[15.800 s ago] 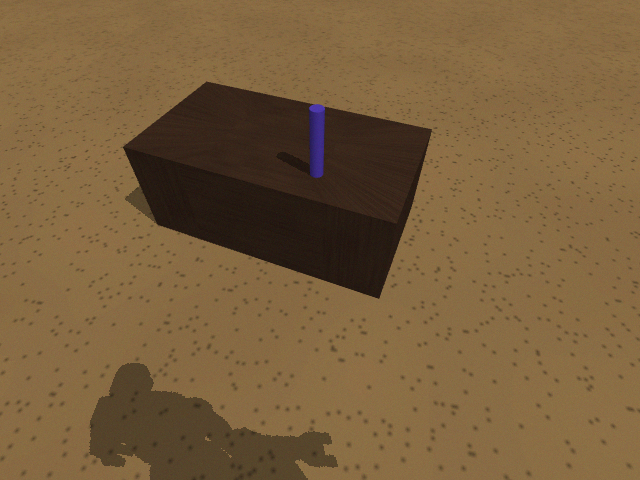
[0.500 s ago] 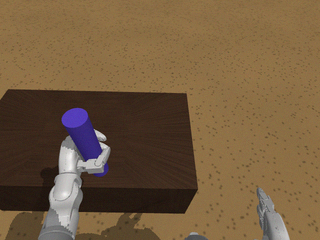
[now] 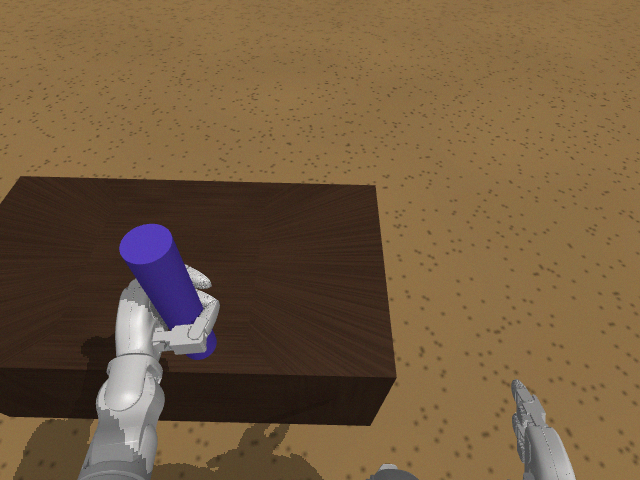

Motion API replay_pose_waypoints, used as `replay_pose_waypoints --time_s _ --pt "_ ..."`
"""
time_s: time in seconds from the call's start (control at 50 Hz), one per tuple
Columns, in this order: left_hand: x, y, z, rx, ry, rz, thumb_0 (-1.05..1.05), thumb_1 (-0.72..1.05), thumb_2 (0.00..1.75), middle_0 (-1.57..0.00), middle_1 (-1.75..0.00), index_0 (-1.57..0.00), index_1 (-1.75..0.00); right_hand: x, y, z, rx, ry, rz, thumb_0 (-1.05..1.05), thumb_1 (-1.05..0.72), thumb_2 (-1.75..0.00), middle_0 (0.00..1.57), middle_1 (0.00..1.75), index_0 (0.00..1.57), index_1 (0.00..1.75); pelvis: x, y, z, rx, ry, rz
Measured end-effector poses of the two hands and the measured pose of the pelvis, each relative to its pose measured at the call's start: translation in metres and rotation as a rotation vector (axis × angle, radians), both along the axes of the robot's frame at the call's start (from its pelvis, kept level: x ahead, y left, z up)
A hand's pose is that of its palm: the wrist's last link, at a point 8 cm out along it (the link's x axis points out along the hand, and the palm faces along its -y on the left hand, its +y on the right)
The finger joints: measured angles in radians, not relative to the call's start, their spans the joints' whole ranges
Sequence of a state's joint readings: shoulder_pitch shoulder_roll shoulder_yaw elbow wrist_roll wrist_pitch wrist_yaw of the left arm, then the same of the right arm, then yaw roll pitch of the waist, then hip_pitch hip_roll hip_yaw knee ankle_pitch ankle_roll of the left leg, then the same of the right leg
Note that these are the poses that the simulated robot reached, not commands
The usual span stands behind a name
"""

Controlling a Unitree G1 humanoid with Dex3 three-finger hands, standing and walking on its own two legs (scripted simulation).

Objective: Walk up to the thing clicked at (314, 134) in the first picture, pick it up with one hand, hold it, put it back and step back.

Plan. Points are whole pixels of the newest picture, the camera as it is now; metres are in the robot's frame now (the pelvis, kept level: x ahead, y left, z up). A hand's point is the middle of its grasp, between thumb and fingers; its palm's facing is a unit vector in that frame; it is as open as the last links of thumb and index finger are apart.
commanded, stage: hold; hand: left
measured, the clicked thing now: (179, 304) +0.31 +0.18 +0.06
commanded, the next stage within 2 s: crouch in 1.46 s
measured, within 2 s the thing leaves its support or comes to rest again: neither
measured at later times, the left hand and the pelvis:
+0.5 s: hand (196, 304) +0.32 +0.16 +0.04, palm faces +0.10 -0.99 -0.01, open 6.2 cm; pelvis +0.00 +0.00 +0.00, yaw +0 degrees
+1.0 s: hand (197, 300) +0.33 +0.16 +0.05, palm faces +0.08 -1.00 -0.01, open 6.2 cm; pelvis +0.00 +0.00 +0.00, yaw +0 degrees
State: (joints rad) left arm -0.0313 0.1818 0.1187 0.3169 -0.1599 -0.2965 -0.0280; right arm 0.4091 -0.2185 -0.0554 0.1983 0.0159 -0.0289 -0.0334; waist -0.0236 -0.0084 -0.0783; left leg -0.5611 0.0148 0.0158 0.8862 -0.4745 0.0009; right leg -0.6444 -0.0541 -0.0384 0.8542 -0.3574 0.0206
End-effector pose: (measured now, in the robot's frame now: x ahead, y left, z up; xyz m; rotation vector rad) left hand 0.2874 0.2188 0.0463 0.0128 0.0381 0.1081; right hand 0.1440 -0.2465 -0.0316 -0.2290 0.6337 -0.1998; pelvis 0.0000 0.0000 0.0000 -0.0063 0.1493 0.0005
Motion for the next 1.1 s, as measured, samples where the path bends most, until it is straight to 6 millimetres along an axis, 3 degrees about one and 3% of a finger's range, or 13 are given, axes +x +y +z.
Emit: replay_pose_waypoints --time_s 0.44,0.66,0.82,1.1 --pt "0.01 -0.003 0.002 -0.007 0.001 -0.006 -0.02 -0.01 1.2 -0.93 -1.11 -0.98 -1.14 -0.003 -0.002 -0.004 0.003 0.008 -0.013 -0.01 0.54 -0.05 0.05 0.05 0.06 0.06 -0.002 0.0 0.002 0.002 -0.007 -0.002" --pt "0.004 -0.001 -0.009 -0.007 0.017 -0.008 -0.02 -0.01 1.2 -0.93 -1.12 -0.98 -1.14 0.002 0.0 -0.003 -0.005 0.005 0.006 -0.01 0.54 -0.05 0.05 0.05 0.06 0.06 0.0 0.001 0.0 -0.001 0.002 0.001" --pt "0.004 0.004 -0.001 0.001 -0.006 -0.002 -0.02 -0.01 1.2 -0.93 -1.12 -0.98 -1.14 0.003 0.001 -0.002 -0.005 -0.007 0.012 -0.01 0.54 -0.05 0.05 0.05 0.06 0.06 -0.001 0.001 0.0 -0.002 -0.001 0.005" --pt "0.014 -0.006 -0.001 -0.013 0.008 -0.023 -0.02 -0.01 1.19 -0.93 -1.12 -0.98 -1.14 -0.003 0.001 -0.003 0.002 0.009 -0.009 -0.01 0.54 -0.05 0.05 0.05 0.06 0.06 -0.001 0.003 0.002 -0.001 -0.003 -0.002"
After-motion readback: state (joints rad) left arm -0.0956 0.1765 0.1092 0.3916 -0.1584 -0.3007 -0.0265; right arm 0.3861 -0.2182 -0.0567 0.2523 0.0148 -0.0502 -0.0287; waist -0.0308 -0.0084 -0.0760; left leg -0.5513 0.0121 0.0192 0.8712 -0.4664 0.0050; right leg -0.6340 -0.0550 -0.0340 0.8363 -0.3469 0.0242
